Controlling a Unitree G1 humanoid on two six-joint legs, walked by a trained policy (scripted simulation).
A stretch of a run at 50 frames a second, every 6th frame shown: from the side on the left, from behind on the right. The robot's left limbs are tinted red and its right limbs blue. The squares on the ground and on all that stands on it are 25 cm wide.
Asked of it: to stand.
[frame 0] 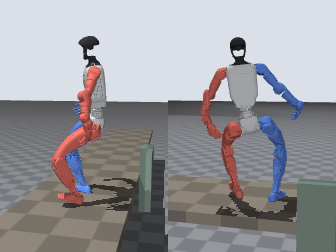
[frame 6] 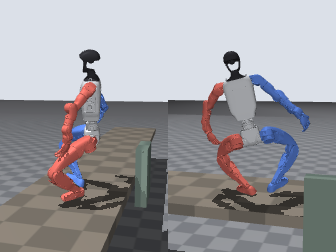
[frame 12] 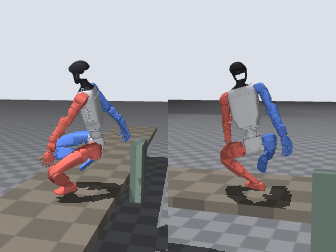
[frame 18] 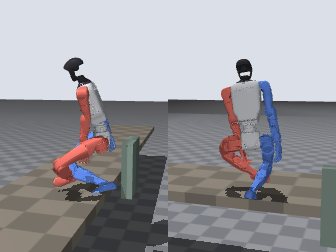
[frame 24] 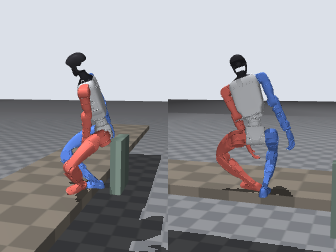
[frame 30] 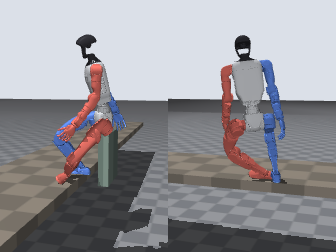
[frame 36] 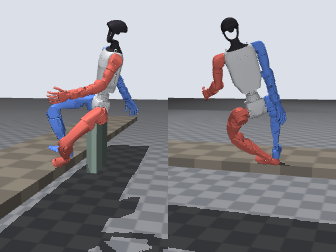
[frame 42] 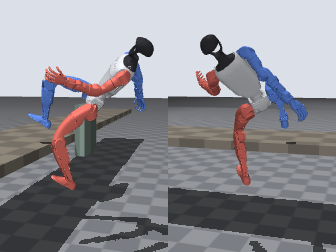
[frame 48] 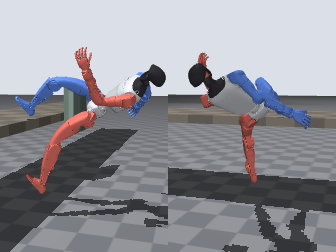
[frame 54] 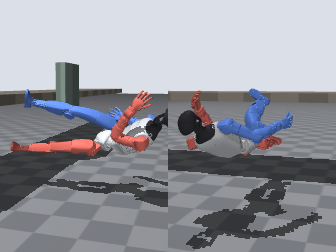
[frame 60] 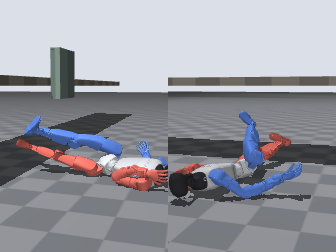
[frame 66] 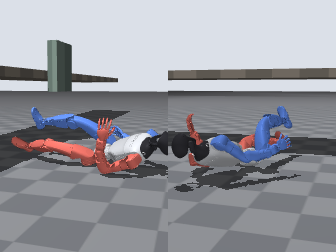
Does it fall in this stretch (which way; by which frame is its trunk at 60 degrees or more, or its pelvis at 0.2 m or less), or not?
yes: goes over backward and to its left; its trunk at 60 degrees or more by frame 48
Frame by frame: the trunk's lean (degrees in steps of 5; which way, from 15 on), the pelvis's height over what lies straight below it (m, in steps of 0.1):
0: 10, 0.7
6: 15 to its left, 0.5
12: 20 forward and to its left, 0.5
18: 25 forward, 0.5
24: 25 forward and to its left, 1.2
30: 20 forward and to its left, 1.3
36: 20 backward and to its left, 1.3
42: 55 backward and to its left, 1.1
48: 65 backward and to its left, 0.9
54: 65 backward and to its left, 0.4
60: 90 backward and to its left, 0.1
66: 75 backward and to its left, 0.1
